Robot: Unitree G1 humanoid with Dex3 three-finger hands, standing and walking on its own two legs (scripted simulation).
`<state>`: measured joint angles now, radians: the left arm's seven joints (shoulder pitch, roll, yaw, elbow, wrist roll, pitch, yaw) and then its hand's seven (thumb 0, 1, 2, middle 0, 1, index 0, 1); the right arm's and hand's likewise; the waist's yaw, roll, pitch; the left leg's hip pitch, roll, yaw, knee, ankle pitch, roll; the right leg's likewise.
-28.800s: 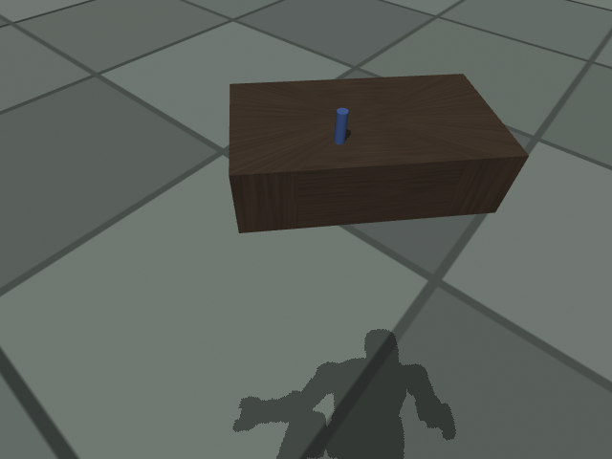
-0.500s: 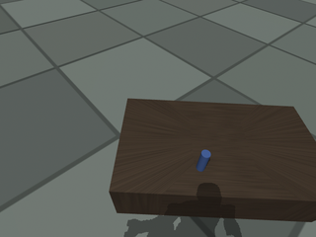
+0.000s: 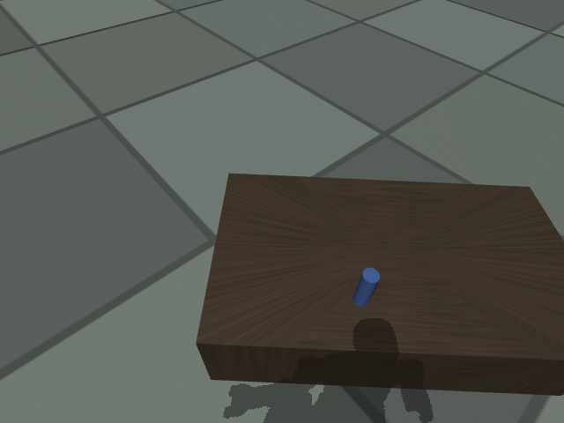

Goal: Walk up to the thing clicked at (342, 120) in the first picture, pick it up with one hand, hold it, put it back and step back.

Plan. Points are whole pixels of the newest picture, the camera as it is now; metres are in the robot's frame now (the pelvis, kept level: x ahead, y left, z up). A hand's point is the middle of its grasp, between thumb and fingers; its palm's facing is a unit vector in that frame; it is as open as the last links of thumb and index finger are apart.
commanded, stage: stand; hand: right
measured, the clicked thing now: (365, 287) +0.53 -0.23 -0.38
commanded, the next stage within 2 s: step back in 0.80 s
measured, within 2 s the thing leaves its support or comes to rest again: neither
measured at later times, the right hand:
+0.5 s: hand out of the picture +0.08 -0.25 -0.16, palm faces -0.03 +0.94 -0.34, open 7.4 cm
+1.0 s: hand out of the picture +0.08 -0.26 -0.17, palm faces -0.02 +0.94 -0.35, open 7.4 cm
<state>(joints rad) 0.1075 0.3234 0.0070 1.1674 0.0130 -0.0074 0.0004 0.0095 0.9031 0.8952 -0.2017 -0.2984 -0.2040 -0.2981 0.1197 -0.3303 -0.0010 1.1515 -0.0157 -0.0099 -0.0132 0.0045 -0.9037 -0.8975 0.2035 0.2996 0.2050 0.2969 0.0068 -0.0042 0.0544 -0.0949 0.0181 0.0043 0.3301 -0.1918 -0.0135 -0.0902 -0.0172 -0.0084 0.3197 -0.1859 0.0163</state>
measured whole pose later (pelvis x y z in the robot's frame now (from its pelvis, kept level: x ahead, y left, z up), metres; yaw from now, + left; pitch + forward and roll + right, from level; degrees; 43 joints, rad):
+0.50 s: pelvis +0.01 +0.00 +0.00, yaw +0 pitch -2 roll +0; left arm 0.10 0.34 0.01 1.16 0.01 -0.01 0.00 0.01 0.90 0.90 -0.20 -0.30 -0.20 -0.30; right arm 0.11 -0.34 0.00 1.15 -0.01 -0.01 -0.01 0.00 -0.90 -0.90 0.20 0.30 0.20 0.30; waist 0.00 0.00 0.06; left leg -0.08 0.01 0.00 0.31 -0.19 -0.01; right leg -0.08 -0.02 -0.01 0.30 -0.19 0.02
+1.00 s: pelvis -0.02 +0.00 -0.01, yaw +0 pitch -1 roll +0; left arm 0.08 0.38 0.06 1.03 0.00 0.02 0.00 0.01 0.90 0.90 -0.20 -0.30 -0.20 -0.30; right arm 0.05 -0.36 -0.04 1.03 0.00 0.03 0.01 0.00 -0.90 -0.90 0.20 0.30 0.21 0.30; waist 0.01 -0.02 0.16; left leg -0.23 0.01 0.01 0.49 -0.24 0.00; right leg -0.24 -0.03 0.00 0.51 -0.25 0.01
